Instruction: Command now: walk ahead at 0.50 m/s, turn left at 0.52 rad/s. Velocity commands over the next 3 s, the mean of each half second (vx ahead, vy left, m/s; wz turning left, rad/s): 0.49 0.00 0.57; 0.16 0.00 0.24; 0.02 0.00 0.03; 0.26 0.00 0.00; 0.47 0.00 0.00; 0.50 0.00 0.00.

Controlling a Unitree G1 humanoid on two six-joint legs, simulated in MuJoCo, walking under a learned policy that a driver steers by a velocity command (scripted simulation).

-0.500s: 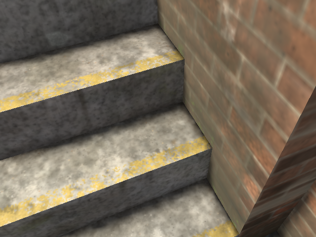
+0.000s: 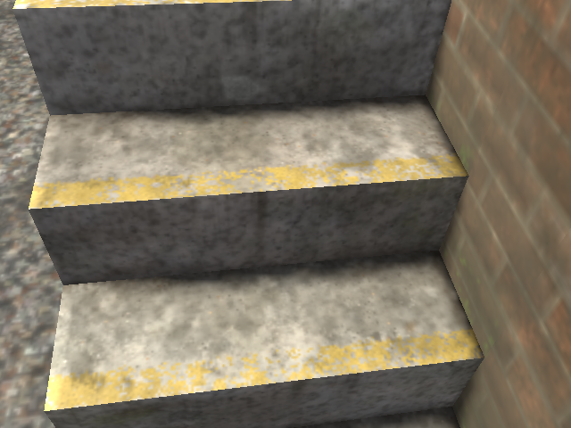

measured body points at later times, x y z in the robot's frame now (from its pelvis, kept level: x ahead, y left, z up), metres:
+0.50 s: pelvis +0.12 -0.07 +0.02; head +0.21 -0.07 +0.47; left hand +0.38 +0.15 +0.00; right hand +0.16 -0.35 -0.12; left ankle +0.00 +0.06 -0.72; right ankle +0.25 -0.17 -0.54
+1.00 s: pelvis +0.20 -0.03 +0.15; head +0.23 -0.03 +0.60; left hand +0.27 +0.24 +0.05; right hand +0.39 -0.22 +0.03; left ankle +0.25 +0.12 -0.53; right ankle +0.23 -0.18 -0.53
